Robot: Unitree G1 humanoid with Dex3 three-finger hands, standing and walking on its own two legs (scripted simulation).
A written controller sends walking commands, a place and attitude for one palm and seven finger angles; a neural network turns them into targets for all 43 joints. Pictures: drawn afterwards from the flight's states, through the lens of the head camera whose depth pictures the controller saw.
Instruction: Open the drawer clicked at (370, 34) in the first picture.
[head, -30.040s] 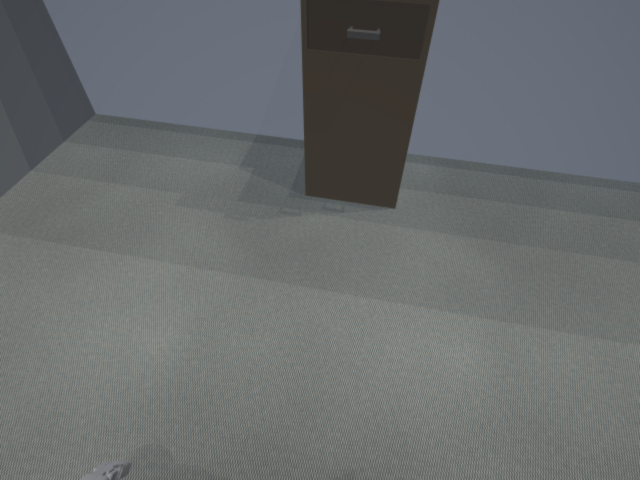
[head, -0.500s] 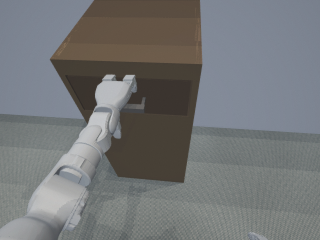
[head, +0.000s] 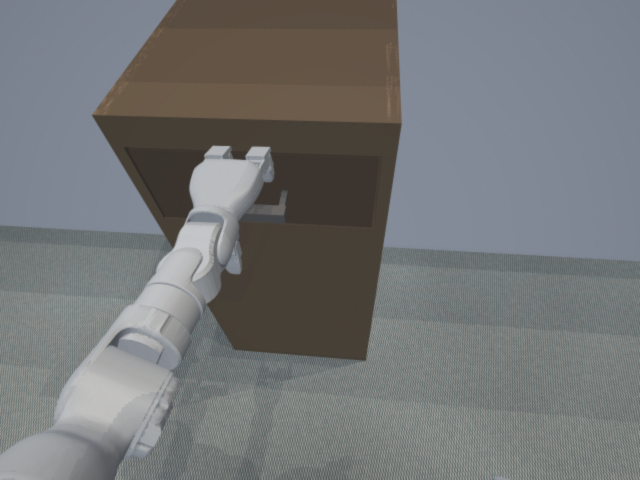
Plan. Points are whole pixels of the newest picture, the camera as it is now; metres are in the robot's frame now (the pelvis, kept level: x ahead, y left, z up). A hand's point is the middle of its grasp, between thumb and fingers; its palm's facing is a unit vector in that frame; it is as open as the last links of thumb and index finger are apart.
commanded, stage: re-aim the fingers above the handle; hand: left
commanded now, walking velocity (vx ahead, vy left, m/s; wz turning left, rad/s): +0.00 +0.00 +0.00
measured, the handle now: (255, 204) +0.52 +0.11 +0.01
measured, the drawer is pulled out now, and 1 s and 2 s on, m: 0.00 0.00 0.00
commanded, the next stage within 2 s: lower the fingers behind the handle in 1.66 s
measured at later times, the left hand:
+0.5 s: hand (240, 211) +0.45 +0.12 +0.07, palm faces +0.01 -0.03 -1.00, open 13.8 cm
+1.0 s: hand (236, 206) +0.47 +0.13 +0.06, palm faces +0.00 -0.03 -1.00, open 13.8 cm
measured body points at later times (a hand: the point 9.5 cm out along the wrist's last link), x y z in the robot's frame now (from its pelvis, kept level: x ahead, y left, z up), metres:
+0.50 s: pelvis -0.01 +0.00 +0.00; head +0.05 -0.02 +0.45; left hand +0.45 +0.12 +0.12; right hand +0.09 -0.26 -0.14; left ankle -0.05 +0.12 -0.73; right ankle +0.02 -0.12 -0.73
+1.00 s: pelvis +0.00 +0.00 +0.00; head +0.06 -0.02 +0.44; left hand +0.46 +0.13 +0.11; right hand +0.06 -0.27 -0.14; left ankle -0.05 +0.12 -0.73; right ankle +0.02 -0.12 -0.73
